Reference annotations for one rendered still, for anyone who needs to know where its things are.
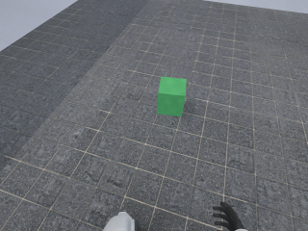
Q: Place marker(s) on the robot right hand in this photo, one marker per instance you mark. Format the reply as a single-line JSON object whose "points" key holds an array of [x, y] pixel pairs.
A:
{"points": [[233, 222]]}

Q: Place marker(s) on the carton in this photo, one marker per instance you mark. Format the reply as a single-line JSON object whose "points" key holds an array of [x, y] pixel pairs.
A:
{"points": [[171, 96]]}

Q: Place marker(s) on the robot left thigh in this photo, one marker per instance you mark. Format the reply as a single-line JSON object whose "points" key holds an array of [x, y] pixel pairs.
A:
{"points": [[120, 223]]}

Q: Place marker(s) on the left robot shin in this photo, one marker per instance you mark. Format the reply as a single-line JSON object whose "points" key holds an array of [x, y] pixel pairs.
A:
{"points": [[123, 213]]}

